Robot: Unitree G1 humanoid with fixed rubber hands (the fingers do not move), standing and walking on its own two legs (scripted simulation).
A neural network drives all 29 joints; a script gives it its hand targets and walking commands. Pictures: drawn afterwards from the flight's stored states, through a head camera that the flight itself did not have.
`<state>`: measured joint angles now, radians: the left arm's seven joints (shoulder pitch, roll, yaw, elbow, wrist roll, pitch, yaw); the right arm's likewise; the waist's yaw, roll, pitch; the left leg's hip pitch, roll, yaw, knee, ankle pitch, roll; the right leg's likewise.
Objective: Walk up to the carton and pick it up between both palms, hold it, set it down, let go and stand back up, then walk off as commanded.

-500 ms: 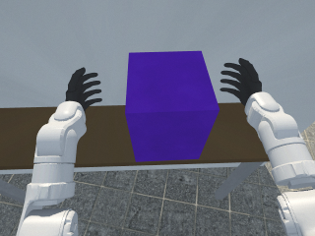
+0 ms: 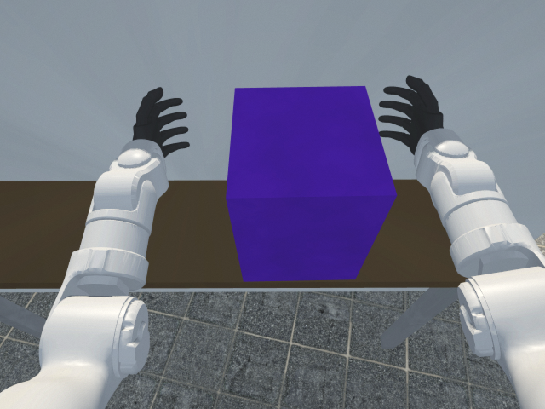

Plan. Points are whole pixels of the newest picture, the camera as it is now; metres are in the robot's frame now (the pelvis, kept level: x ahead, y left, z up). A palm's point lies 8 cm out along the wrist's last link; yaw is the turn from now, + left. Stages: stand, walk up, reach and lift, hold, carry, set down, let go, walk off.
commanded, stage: reach and lift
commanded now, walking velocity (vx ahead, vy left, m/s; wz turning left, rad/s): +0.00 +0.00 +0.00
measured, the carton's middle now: (299, 191) +0.47 +0.03 +0.02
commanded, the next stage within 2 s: none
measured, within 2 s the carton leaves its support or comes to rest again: neither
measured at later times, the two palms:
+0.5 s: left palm (182, 205) +0.42 +0.22 +0.02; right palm (394, 189) +0.48 -0.12 +0.04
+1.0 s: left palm (202, 197) +0.43 +0.18 +0.04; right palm (388, 187) +0.48 -0.11 +0.05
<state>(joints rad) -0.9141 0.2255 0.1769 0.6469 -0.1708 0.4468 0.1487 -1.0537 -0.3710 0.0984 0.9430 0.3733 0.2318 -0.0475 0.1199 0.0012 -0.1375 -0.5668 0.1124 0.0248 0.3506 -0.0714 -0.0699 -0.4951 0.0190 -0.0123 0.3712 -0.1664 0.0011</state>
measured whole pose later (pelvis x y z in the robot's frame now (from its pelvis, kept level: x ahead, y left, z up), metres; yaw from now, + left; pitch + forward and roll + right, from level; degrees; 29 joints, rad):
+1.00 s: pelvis -0.01 +0.01 -0.01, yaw -2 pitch +24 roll -2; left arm -0.90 -0.02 0.32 1.04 0.06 -0.17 0.17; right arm -1.00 -0.20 -0.12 1.19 0.08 -0.15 -0.05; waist 0.14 0.00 -0.19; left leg -0.77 0.12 0.04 0.48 -0.12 -0.05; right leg -0.70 0.02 0.01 0.47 -0.19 0.02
